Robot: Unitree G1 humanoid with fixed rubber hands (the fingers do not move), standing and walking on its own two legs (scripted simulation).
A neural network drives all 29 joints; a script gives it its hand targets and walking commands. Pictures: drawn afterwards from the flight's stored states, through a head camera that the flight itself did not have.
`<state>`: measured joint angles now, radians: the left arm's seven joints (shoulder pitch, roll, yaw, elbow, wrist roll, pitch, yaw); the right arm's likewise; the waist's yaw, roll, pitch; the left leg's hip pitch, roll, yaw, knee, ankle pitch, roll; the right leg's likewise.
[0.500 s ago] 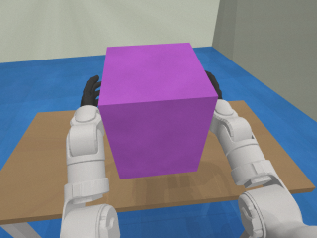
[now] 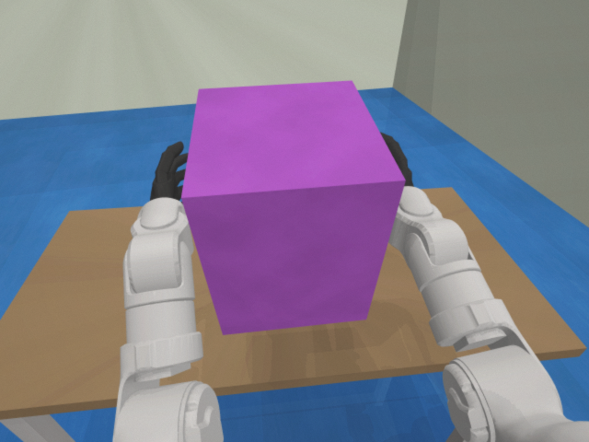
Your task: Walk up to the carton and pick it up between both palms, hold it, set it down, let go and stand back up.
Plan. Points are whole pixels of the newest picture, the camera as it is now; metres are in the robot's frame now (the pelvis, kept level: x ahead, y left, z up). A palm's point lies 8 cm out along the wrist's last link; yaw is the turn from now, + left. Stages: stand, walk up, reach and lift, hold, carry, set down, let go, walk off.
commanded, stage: hold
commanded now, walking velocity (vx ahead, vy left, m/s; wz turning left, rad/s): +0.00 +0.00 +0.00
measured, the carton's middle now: (286, 209) +0.36 +0.00 +0.19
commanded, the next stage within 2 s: none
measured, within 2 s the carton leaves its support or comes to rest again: neither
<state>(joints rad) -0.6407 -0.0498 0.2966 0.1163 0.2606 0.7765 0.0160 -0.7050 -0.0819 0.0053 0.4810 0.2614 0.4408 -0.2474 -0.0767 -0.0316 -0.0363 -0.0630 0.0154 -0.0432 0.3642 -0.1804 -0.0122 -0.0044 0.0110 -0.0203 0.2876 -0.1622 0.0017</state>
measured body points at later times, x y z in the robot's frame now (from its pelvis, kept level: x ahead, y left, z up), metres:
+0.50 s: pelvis +0.00 +0.00 +0.00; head -0.06 +0.02 +0.45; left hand +0.37 +0.15 +0.21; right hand +0.37 -0.15 +0.21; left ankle +0.02 +0.12 -0.75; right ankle +0.01 -0.12 -0.75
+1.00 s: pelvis +0.00 +0.00 +0.00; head -0.06 +0.02 +0.45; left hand +0.37 +0.15 +0.22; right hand +0.38 -0.14 +0.21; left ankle +0.02 +0.12 -0.75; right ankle +0.01 -0.12 -0.75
